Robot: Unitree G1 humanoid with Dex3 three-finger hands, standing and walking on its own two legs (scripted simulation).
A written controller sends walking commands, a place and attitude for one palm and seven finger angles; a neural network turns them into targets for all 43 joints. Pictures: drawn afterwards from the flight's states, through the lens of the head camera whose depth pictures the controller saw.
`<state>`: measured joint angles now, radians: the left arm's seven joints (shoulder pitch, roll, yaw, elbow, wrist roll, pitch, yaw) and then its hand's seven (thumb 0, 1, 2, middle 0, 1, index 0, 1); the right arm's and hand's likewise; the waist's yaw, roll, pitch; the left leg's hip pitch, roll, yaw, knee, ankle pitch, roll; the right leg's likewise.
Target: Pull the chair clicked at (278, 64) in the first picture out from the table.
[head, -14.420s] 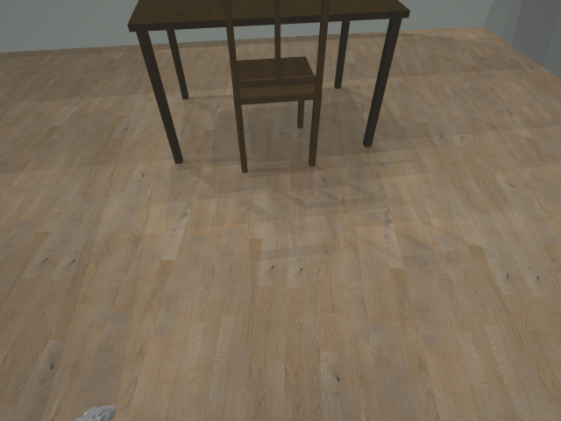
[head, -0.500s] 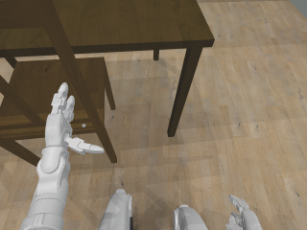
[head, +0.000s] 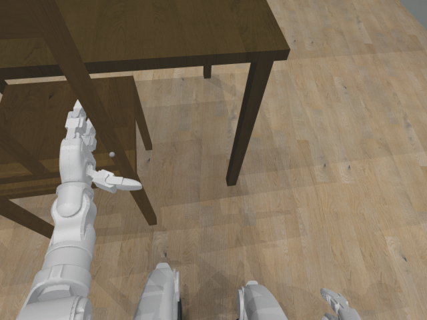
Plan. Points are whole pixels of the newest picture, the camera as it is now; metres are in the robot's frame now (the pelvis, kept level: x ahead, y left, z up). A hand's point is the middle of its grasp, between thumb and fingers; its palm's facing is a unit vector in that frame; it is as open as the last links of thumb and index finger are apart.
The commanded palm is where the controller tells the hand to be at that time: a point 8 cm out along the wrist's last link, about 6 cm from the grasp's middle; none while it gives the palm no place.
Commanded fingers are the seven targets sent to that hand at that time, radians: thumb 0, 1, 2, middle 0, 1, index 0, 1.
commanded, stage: push the fingers through the gap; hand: left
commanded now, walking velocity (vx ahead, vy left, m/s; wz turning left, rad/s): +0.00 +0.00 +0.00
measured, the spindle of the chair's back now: out of the picture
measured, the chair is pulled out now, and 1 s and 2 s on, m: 0.00 0.00 0.00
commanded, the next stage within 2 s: hook a spindle and tug to test in 0.86 s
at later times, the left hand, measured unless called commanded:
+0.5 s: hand (114, 131) +0.46 +0.21 +0.04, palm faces +0.17 -0.98 -0.03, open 16.9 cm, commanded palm +0.43 +0.24 +0.03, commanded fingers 0.00 -0.50 0.30 -0.06 -0.08 -0.06 -0.08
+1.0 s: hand (111, 134) +0.45 +0.21 +0.04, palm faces +0.17 -0.98 -0.03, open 16.9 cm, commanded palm +0.42 +0.25 +0.03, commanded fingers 0.00 -0.50 0.30 -0.11 -0.24 -0.11 -0.24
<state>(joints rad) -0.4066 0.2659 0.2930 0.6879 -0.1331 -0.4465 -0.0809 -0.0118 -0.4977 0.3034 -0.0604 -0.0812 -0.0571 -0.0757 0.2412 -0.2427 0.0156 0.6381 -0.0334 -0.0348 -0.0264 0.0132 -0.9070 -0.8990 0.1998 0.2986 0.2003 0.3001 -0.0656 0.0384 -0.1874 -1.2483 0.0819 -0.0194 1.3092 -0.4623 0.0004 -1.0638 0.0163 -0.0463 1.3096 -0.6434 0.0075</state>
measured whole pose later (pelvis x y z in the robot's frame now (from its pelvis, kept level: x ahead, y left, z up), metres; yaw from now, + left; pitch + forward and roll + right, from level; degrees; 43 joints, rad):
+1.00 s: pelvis +0.00 +0.00 +0.00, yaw -1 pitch +24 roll -4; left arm -0.57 0.34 0.39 0.88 -0.11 -0.49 -0.11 -0.01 -0.50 0.30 -0.06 -0.08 -0.06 -0.08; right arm 0.27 -0.24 0.01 0.65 -0.04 0.02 -0.01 0.01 -0.91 -0.90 0.20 0.30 0.20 0.30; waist -0.10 0.04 -0.18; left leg -1.28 0.09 -0.02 1.31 -0.47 -0.01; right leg -1.10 0.03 -0.04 1.31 -0.64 0.00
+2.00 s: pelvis +0.01 +0.00 +0.00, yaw -1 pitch +25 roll -4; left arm -0.55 0.32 0.38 0.85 -0.12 -0.47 -0.06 0.01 0.64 0.77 -0.43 -1.44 -0.42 -1.44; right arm 0.28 -0.23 0.01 0.65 -0.05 0.03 0.00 0.01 -0.91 -0.90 0.20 0.30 0.20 0.30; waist -0.11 0.04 -0.18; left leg -1.27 0.09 -0.02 1.30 -0.47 0.00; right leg -1.09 0.03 -0.04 1.29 -0.63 0.01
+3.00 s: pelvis +0.00 +0.01 +0.10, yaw +1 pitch +9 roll -3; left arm -0.50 0.28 0.18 1.05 -0.08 -0.26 0.08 0.04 0.66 0.71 -0.28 -1.01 -0.49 -1.44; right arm 0.25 -0.25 0.02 0.64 0.04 0.13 -0.11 0.01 -0.91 -0.90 0.20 0.30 0.20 0.30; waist -0.10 0.00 0.01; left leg -0.66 0.06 0.02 0.71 -0.22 0.02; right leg -0.50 0.01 -0.02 0.69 -0.36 0.03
